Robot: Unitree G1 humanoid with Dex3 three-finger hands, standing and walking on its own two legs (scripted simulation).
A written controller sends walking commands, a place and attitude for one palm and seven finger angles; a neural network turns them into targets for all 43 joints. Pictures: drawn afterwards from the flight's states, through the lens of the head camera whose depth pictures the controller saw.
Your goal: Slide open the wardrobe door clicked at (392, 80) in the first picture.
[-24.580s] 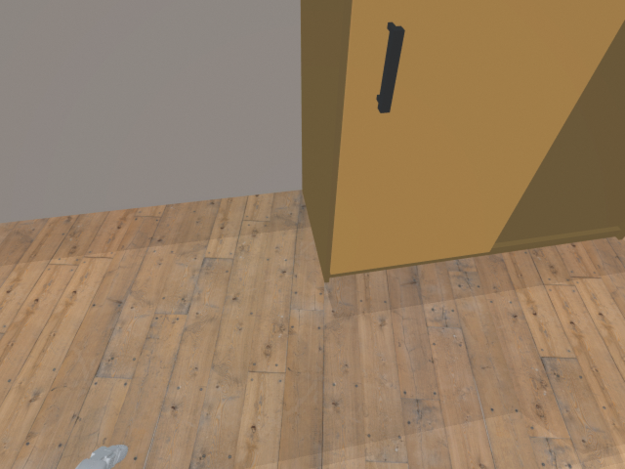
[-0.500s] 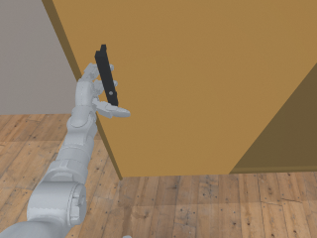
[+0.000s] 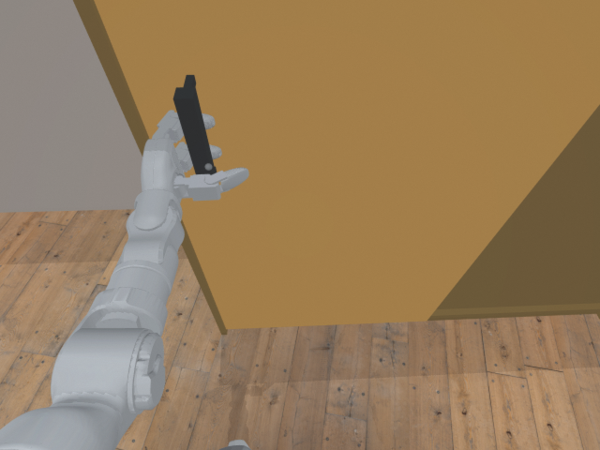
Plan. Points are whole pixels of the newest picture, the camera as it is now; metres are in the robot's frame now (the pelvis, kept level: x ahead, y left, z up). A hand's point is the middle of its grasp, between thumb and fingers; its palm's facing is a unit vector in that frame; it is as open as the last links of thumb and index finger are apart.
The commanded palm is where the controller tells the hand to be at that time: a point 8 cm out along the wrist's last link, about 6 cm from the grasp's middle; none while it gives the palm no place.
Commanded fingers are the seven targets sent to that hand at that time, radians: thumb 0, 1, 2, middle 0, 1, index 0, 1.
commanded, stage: grip the handle and tug to test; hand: left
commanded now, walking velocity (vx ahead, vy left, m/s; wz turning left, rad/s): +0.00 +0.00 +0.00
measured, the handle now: (201, 141) +0.51 +0.12 +0.12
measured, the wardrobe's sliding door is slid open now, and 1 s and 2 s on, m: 0.00 0.00 0.03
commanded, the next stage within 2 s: tug the door sideways, standing still in 1.04 s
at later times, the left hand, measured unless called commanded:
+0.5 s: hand (208, 170) +0.46 +0.11 +0.12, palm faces +0.01 -1.00 +0.02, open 6.4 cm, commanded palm +0.43 +0.16 +0.12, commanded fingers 0.00 0.90 0.90 -0.45 -1.40 -0.45 -1.40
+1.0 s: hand (211, 172) +0.46 +0.11 +0.12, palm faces +0.03 -1.00 +0.02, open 6.4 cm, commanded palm +0.40 +0.16 +0.12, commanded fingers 0.00 0.90 0.90 -0.45 -1.40 -0.45 -1.40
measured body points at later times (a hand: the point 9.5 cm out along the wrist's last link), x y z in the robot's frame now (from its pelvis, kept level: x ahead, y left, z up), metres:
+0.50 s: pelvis +0.01 +0.00 +0.00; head +0.05 -0.01 +0.45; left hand +0.45 +0.16 +0.12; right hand +0.06 -0.26 -0.12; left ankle +0.04 +0.11 -0.71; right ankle -0.03 -0.10 -0.71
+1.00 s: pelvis +0.02 -0.01 +0.01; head +0.06 -0.02 +0.46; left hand +0.45 +0.16 +0.12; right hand +0.08 -0.26 -0.11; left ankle +0.04 +0.11 -0.71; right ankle -0.03 -0.10 -0.71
